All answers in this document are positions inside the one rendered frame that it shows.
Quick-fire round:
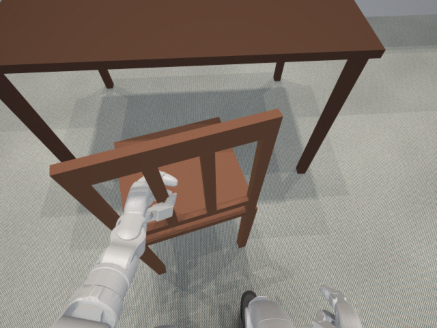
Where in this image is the left robot forearm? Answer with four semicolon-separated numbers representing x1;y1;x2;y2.
49;213;147;328

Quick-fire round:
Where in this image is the robot right hand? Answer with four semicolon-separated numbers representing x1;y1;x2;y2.
312;285;363;328

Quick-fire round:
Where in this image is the robot right foot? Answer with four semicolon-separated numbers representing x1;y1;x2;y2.
240;290;257;328

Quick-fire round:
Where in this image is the robot left hand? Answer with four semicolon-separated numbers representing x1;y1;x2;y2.
124;171;178;223

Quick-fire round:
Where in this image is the table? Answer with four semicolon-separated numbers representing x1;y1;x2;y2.
0;0;386;174

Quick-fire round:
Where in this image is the right robot thigh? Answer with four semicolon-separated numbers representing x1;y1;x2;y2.
245;300;295;328

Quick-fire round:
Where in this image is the chair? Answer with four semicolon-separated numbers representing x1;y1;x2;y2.
49;109;283;275

